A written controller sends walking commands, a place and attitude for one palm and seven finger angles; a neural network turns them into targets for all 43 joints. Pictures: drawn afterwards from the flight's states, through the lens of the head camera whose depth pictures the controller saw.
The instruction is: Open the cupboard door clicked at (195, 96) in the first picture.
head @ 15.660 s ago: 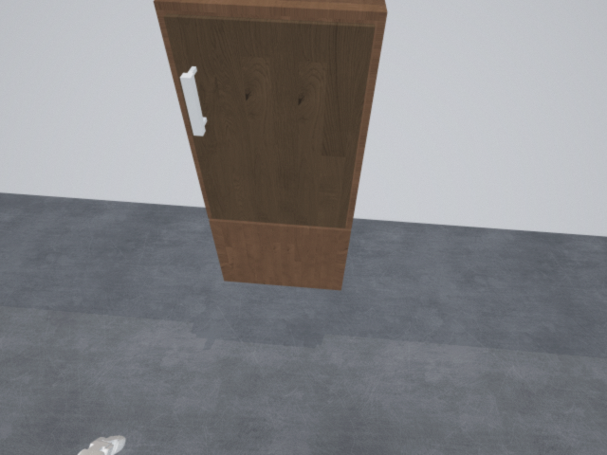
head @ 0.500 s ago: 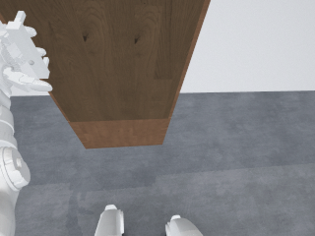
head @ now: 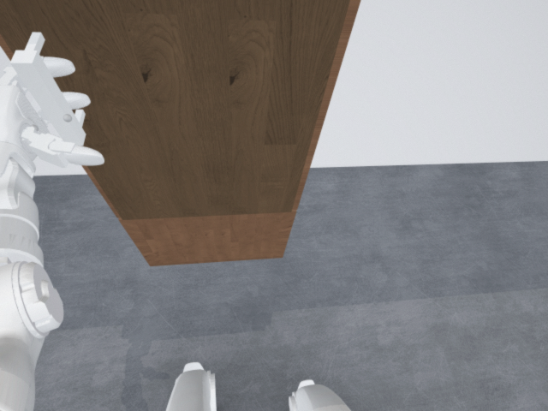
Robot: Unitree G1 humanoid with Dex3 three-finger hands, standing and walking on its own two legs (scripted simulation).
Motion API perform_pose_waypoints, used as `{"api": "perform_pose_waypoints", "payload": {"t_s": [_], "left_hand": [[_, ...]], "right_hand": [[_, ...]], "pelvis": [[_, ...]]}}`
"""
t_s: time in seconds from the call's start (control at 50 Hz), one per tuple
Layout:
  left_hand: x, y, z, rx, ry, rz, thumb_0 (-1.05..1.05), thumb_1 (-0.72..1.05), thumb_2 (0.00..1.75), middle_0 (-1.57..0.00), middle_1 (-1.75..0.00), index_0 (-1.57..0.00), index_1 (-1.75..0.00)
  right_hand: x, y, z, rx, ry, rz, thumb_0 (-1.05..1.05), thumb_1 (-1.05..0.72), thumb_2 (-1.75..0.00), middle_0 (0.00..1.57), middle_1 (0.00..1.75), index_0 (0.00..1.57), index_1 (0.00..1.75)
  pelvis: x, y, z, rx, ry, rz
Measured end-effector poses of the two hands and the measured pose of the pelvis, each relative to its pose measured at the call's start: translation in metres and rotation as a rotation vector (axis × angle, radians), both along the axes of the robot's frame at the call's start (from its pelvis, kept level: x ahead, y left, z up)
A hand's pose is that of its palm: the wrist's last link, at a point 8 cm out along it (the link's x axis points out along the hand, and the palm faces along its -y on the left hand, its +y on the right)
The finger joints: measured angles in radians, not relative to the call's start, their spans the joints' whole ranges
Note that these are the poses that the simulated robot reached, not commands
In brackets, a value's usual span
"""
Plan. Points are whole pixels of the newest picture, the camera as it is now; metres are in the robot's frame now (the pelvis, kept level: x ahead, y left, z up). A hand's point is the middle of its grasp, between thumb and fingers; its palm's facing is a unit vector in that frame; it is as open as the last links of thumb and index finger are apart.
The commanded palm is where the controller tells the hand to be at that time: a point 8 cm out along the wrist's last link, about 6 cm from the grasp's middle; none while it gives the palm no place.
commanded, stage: slide the fingers in behind the handle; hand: left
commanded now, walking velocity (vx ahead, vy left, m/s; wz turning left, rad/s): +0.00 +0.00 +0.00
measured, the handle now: (57, 93) +0.54 +0.27 +0.11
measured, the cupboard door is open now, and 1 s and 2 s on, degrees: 0 0 38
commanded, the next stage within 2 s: close the thumb around the handle in 0.16 s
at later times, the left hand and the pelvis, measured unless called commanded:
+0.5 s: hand (66, 119) +0.49 +0.25 +0.11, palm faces +0.03 -1.00 -0.01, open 12.4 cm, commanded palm +0.48 +0.29 +0.11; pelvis +0.00 +0.01 +0.00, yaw +0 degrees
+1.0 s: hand (73, 118) +0.50 +0.24 +0.11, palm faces +0.02 -1.00 +0.01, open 5.4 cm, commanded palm +0.48 +0.29 +0.11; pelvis +0.00 +0.00 +0.00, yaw +0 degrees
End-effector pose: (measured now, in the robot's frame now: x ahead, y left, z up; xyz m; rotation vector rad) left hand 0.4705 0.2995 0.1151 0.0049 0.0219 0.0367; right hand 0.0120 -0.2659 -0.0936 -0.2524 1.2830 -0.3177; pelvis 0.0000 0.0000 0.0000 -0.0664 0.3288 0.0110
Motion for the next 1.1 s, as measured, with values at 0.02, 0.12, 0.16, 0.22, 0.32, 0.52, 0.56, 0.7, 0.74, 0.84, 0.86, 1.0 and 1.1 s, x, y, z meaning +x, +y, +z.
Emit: {"api": "perform_pose_waypoints", "payload": {"t_s": [0.02,0.12,0.16,0.22,0.32,0.52,0.56,0.7,0.74,0.84,0.86,1.0,1.1], "left_hand": [[0.0,0.0,0.0,-0.001,-0.002,-0.002,-0.02,-0.5,0.3,-0.29,-1.2,-0.31,-1.21],[-0.003,0.002,0.0,-0.009,-0.006,-0.006,-0.01,-0.5,0.3,-0.3,-1.2,-0.31,-1.2],[-0.005,0.003,0.0,-0.005,-0.009,-0.009,-0.01,-0.5,0.3,-0.3,-1.2,-0.31,-1.2],[-0.008,0.002,0.001,-0.004,-0.016,-0.011,-0.01,-0.5,0.3,-0.3,-1.2,-0.3,-1.2],[-0.01,0.002,0.0,-0.014,-0.004,-0.008,-0.01,-0.49,0.3,-0.3,-1.2,-0.3,-1.2],[-0.002,0.001,0.0,-0.001,-0.014,-0.011,-0.01,-0.2,0.43,-0.32,-1.24,-0.32,-1.23],[0.0,0.0,-0.001,-0.007,-0.006,-0.015,-0.01,-0.1,0.47,-0.32,-1.25,-0.33,-1.24],[0.006,0.001,-0.006,-0.01,0.013,-0.009,-0.01,0.26,0.62,-0.35,-1.29,-0.39,-1.29],[0.006,0.002,-0.007,-0.004,0.011,-0.005,0.0,0.37,0.67,-0.36,-1.3,-0.41,-1.3],[0.007,0.003,-0.006,-0.002,0.011,-0.002,0.0,0.63,0.78,-0.38,-1.32,-0.44,-1.33],[0.007,0.002,-0.007,-0.007,0.011,-0.004,0.0,0.66,0.79,-0.38,-1.33,-0.44,-1.33],[0.007,-0.002,-0.007,-0.016,0.017,-0.013,0.0,0.74,0.84,-0.39,-1.35,-0.41,-1.34],[0.006,-0.003,-0.007,-0.009,0.019,-0.003,0.0,0.74,0.84,-0.39,-1.35,-0.42,-1.35]], "right_hand": [[0.0,0.0,0.0,0.0,0.0,-0.001,0.0,-0.9,-0.9,0.2,0.3,0.21,0.3],[0.001,0.001,0.001,0.001,0.0,-0.002,0.0,-0.9,-0.9,0.2,0.3,0.21,0.3],[0.001,0.002,0.001,0.002,0.0,-0.001,0.0,-0.9,-0.9,0.2,0.3,0.21,0.3],[0.002,0.003,0.002,0.005,-0.001,0.001,0.0,-0.9,-0.9,0.2,0.3,0.21,0.3],[0.004,0.005,0.002,0.003,-0.01,0.006,0.0,-0.9,-0.9,0.2,0.3,0.21,0.3],[-0.003,0.006,0.002,-0.009,0.0,0.008,0.0,-0.9,-0.9,0.2,0.3,0.21,0.3],[-0.005,0.006,0.001,-0.009,0.009,0.006,0.0,-0.9,-0.9,0.2,0.3,0.21,0.3],[-0.015,0.007,0.0,-0.01,0.037,-0.004,0.0,-0.9,-0.9,0.21,0.3,0.21,0.3],[-0.017,0.007,0.0,-0.009,0.045,-0.007,0.0,-0.9,-0.9,0.21,0.3,0.21,0.3],[-0.021,0.007,-0.001,-0.008,0.059,-0.013,0.0,-0.9,-0.9,0.21,0.3,0.21,0.3],[-0.021,0.007,-0.001,-0.008,0.06,-0.012,0.0,-0.9,-0.9,0.21,0.3,0.21,0.3],[-0.017,0.005,0.0,-0.012,0.038,-0.015,0.0,-0.9,-0.9,0.21,0.3,0.21,0.3],[-0.014,0.004,0.001,-0.012,0.02,-0.017,0.0,-0.9,-0.9,0.21,0.3,0.21,0.3]], "pelvis": [[0.0,0.0,0.0,0.0,0.0,0.0],[0.001,0.001,0.001,0.0,-0.003,-0.002],[0.002,0.002,0.001,0.0,-0.006,-0.001],[0.002,0.003,0.002,0.0,-0.011,0.0],[0.001,0.004,0.002,-0.001,-0.018,0.005],[-0.004,0.006,0.0,-0.006,-0.005,0.005],[-0.004,0.006,0.0,-0.006,-0.003,0.005],[-0.004,0.006,-0.002,-0.007,0.011,0.002],[-0.004,0.006,-0.002,-0.007,0.014,0.002],[-0.003,0.005,-0.003,-0.009,0.016,0.003],[-0.003,0.005,-0.002,-0.009,0.016,0.004],[-0.003,0.003,-0.002,-0.009,0.011,0.001],[-0.003,0.003,-0.001,-0.007,0.009,-0.003]]}}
